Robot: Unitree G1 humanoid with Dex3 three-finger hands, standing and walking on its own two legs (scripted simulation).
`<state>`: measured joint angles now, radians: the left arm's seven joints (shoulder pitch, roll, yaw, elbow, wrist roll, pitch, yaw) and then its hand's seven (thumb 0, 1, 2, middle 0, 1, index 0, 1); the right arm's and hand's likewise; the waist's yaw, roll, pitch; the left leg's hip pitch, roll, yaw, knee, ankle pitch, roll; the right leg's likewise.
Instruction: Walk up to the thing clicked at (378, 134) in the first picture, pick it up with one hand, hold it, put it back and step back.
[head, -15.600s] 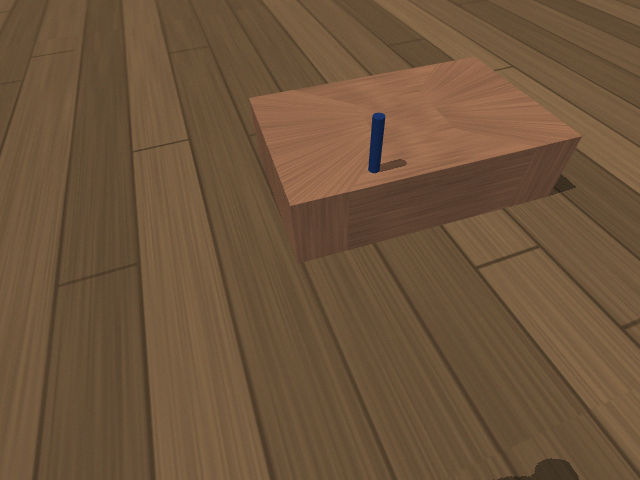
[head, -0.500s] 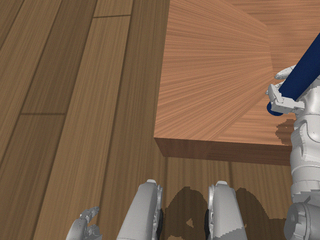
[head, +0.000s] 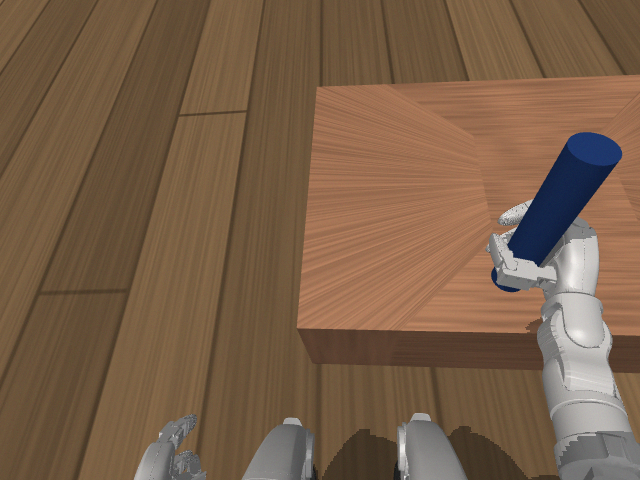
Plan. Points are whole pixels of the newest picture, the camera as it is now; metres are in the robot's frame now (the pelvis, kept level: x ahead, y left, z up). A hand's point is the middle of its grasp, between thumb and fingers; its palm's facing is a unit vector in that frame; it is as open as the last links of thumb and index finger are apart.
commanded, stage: lift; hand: right
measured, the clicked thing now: (541, 227) +0.39 -0.20 +0.08
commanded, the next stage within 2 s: hold in 0.68 s
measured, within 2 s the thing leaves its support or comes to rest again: neither
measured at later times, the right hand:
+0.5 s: hand (515, 235) +0.38 -0.17 +0.08, palm faces +0.15 +0.99 +0.00, open 5.8 cm
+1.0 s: hand (518, 233) +0.37 -0.17 +0.10, palm faces +0.15 +0.99 +0.00, open 5.8 cm
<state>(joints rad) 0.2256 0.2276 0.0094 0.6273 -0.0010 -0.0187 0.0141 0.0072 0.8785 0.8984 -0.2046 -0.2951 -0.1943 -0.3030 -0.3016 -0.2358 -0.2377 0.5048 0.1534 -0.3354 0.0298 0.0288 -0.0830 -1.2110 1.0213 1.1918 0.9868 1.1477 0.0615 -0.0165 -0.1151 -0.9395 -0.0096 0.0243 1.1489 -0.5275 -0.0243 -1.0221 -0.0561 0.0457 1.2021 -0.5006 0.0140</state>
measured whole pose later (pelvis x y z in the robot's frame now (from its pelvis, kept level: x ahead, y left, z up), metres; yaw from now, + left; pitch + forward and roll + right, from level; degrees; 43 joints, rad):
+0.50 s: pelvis +0.02 +0.00 +0.04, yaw +0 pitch +12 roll +2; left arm 0.25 0.22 0.01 0.66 0.00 -0.02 0.02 0.01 0.90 0.88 -0.20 -0.30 -0.19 -0.30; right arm -0.21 -0.19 -0.18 0.48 0.16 -0.37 0.00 0.03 -0.08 -1.21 1.02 1.19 0.99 1.15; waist 0.04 -0.02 -0.08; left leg -0.69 0.00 0.00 0.94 -0.47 -0.03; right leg -0.76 -0.05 0.02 0.99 -0.45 0.01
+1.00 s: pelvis +0.03 +0.00 +0.05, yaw +0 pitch +10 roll +1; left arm 0.24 0.21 0.01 0.66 0.00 0.00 0.02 0.01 0.91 0.89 -0.20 -0.30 -0.20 -0.30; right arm -0.17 -0.17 -0.15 0.44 0.16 -0.36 0.00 0.03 -0.09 -1.21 1.02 1.20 0.98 1.15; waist 0.03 -0.01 -0.06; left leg -0.59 0.00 0.00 0.87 -0.45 -0.02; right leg -0.65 -0.05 0.01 0.91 -0.43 0.01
